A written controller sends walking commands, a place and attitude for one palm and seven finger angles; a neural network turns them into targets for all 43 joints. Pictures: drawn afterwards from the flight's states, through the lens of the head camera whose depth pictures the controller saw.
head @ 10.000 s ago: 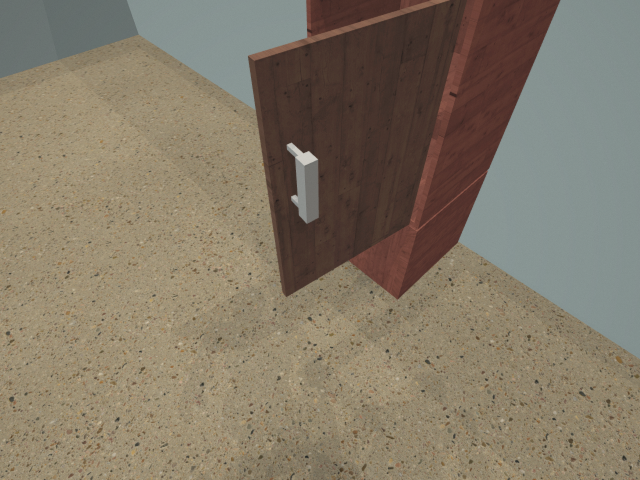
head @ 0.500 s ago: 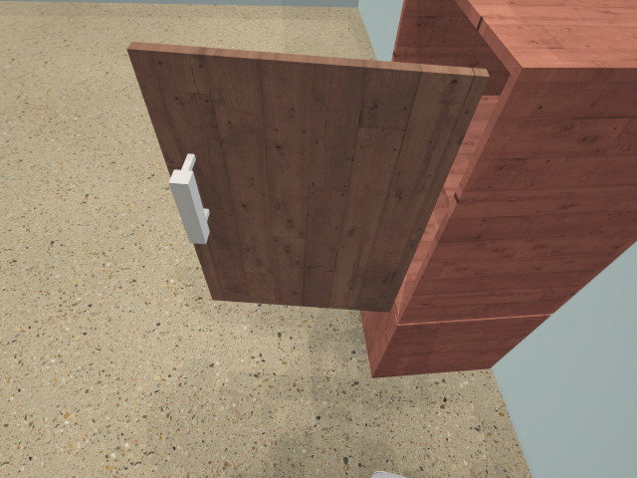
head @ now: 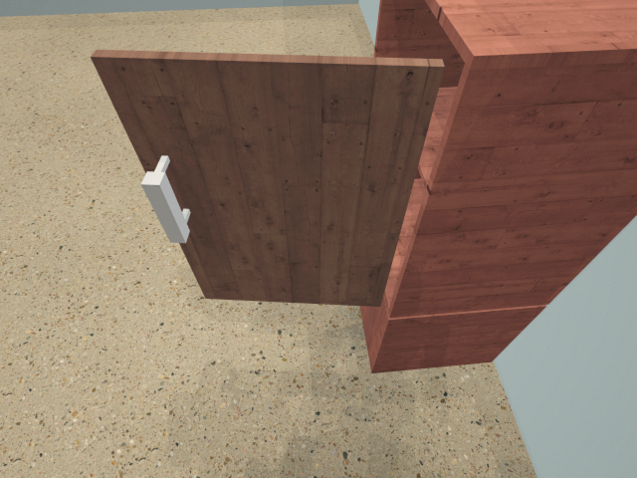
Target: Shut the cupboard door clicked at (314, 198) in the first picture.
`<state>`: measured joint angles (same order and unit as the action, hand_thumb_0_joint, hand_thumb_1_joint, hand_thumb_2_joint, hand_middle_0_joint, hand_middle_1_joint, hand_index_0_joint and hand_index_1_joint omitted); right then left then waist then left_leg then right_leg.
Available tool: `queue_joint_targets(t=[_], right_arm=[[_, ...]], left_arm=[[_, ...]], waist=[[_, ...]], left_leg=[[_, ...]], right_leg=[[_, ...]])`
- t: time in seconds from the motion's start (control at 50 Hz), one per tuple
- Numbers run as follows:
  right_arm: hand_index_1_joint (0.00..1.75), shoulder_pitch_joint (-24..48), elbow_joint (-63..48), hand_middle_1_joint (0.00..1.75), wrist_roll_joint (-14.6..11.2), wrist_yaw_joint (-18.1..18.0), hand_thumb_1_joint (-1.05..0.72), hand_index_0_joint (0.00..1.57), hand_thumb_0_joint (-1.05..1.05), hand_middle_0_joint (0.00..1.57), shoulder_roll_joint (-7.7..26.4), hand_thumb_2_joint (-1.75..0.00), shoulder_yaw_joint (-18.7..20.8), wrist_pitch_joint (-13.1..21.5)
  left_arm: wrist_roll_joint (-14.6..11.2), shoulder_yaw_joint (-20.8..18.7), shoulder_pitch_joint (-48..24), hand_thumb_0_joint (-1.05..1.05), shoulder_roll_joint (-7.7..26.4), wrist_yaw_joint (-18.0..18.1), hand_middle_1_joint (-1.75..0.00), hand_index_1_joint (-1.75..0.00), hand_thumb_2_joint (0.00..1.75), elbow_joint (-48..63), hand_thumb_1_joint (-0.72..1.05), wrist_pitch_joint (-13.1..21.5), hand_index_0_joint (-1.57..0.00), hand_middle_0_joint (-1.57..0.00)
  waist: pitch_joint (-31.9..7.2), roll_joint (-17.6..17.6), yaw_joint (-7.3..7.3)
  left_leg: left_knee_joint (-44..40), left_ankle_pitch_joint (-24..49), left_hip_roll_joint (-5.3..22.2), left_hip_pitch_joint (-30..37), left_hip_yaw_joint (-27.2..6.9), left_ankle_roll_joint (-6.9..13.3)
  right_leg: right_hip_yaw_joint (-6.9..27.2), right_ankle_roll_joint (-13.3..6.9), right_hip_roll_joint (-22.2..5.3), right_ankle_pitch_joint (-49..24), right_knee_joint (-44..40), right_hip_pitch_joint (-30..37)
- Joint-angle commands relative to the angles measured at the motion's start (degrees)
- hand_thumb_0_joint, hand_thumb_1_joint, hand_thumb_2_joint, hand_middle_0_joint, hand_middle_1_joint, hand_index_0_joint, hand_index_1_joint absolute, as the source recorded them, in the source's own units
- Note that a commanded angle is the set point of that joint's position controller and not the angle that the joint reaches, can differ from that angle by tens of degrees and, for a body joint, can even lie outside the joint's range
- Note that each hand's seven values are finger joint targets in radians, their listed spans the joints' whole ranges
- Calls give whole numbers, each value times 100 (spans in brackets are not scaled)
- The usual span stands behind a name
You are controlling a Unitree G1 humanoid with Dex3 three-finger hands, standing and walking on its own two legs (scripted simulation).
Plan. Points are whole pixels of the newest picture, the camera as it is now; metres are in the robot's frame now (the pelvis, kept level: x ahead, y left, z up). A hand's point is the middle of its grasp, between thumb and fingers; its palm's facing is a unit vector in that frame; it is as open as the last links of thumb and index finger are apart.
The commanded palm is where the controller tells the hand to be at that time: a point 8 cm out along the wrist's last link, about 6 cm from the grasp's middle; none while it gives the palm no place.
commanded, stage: come to a stop and stand still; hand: left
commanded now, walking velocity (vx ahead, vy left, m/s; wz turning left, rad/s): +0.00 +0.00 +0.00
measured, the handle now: (171, 199) +0.49 +0.28 +0.02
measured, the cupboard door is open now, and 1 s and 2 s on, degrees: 82 82 82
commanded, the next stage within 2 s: look again from close up in 0.50 s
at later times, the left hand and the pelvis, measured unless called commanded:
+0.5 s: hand out of the picture -0.02 +0.25 -0.17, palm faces -0.01 -0.97 -0.24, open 7.4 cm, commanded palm none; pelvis -0.02 +0.06 -0.01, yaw -2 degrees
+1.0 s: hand out of the picture +0.04 +0.22 -0.18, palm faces -0.03 -0.98 -0.21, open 7.3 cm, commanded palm none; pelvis +0.01 +0.04 +0.00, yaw -2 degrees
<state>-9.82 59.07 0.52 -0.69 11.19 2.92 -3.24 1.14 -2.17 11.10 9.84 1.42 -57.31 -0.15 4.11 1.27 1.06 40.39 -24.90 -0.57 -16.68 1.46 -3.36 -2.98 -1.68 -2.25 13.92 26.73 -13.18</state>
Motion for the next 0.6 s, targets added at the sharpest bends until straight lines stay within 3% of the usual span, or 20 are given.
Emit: queue_joint_targets(t=[0.0, 0.02, 0.04, 0.06, 0.08, 0.1, 0.12, 0.16, 0.2, 0.22, 0.26, 0.28, 0.36, 0.58], right_arm=[[30, -653, -88, 30, 0, -16, -90, 20, 0, 20, 299, -90, 13, 214], [30, -409, -472, 30, 10, -5, -90, 20, 0, 20, 702, -90, 74, 326], [30, -548, -656, 30, 38, -3, -90, 20, 0, 20, 381, -90, 13, 342], [30, -593, -720, 30, 32, -10, -90, 20, 0, 20, 433, -90, -45, 344], [30, -639, -725, 30, 68, 7, -90, 20, 0, 20, 370, -90, -80, 398], [30, -601, -782, 30, 58, 1, -90, 20, 0, 20, 506, -90, -88, 409], [30, -466, -831, 30, 46, -24, -90, 20, 0, 20, 600, -90, -106, 404], [30, -374, -933, 30, 33, -41, -90, 20, 0, 20, 689, -90, -132, 387], [30, -419, -937, 30, 41, -21, -90, 20, 0, 20, 673, -90, -158, 398], [30, -445, -922, 30, 48, -8, -90, 20, 0, 20, 671, -90, -143, 398], [30, -512, -873, 30, 59, 3, -90, 20, 0, 20, 763, -90, -141, 409], [30, -507, -841, 30, 64, 3, -90, 20, 0, 20, 738, -90, -145, 429], [30, -568, -685, 30, 49, 0, -90, 20, 0, 20, 761, -90, -186, 469], [30, -820, -89, 30, 17, -57, -90, 20, 0, 20, 611, -90, -276, 557]], left_arm=[[-37, -232, 138, 0, 1003, 68, -30, -30, 90, 125, 90, 35, -20, -20], [-12, -85, 584, 0, 883, 289, -30, -30, 90, 52, 90, 186, -20, -20], [-6, -108, 499, 0, 1084, 282, -30, -30, 90, 288, 90, 182, -20, -20], [3, -101, 461, 0, 959, 265, -30, -30, 90, 306, 90, 175, -20, -20], [11, -36, 406, 0, 837, 234, -30, -30, 90, 343, 90, 135, -20, -20], [16, 8, 375, 0, 816, 190, -30, -30, 90, 338, 90, 65, -20, -20], [12, 51, 414, 0, 732, 160, -30, -30, 90, 300, 90, 15, -20, -20], [14, 114, 557, 0, 641, 101, -30, -30, 90, 225, 90, -40, -20, -20], [21, 133, 583, 0, 652, 51, -30, -30, 90, 211, 90, -25, -20, -20], [24, 138, 632, 0, 653, 42, -30, -30, 90, 204, 90, -28, -20, -20], [28, 149, 686, 0, 659, 31, -30, -30, 90, 203, 90, -31, -20, -20], [37, 143, 706, 0, 666, 25, -30, -30, 90, 201, 90, -26, -20, -20], [16, 186, 812, 0, 666, 19, -30, -30, 90, 88, 90, 29, -20, -20], [-34, 206, 715, 0, 676, 44, -30, -30, 90, -223, 90, 74, -20, -20]], waist=[[-586, 560, -152], [-891, -943, -146], [-1198, -861, -165], [-932, -424, -147], [-940, -973, -170], [-634, -1353, -139], [-264, -1375, -63], [211, -726, 4], [360, -333, -16], [375, -226, -30], [343, -149, -46], [289, -365, -31], [50, -133, -34], [-133, -156, -59]], left_leg=[[-1915, 1359, 106, 1052, 52, 139], [-1195, 1547, 470, 774, 136, 185], [-1205, 1222, 449, 444, -3, 301], [-1178, 1189, 631, 296, -31, 379], [-1410, 2096, 652, 480, -179, 423], [-1575, 2653, 854, 299, -527, 514], [-1827, 2667, 983, 57, -685, 640], [-2095, 1328, 912, -378, -732, 722], [-2289, 492, 757, -507, -704, 675], [-2429, -31, 711, -539, -731, 652], [-2636, -412, 728, -519, -821, 656], [-2706, -271, 736, -445, -832, 671], [-2604, 117, 694, -92, -713, 663], [-2333, 1789, 666, 456, -419, 613]], right_leg=[[996, -379, -1070, -1560, -288, 12], [977, -203, -892, -2521, 219, 505], [934, -267, -860, -1956, 330, 669], [831, -268, -840, -1314, 226, 317], [620, -258, -625, -1461, 519, 241], [229, -101, -340, -474, 637, 97], [87, 12, -121, 292, 572, 2], [126, 36, -81, 511, 359, -26], [273, 3, -150, 337, 169, -48], [328, 2, -171, 422, 110, -92], [332, 16, -159, 448, 129, -138], [284, 9, -162, 316, 161, -120], [434, 16, -253, 86, -28, -87], [466, 66, -374, -550, -150, 165]])
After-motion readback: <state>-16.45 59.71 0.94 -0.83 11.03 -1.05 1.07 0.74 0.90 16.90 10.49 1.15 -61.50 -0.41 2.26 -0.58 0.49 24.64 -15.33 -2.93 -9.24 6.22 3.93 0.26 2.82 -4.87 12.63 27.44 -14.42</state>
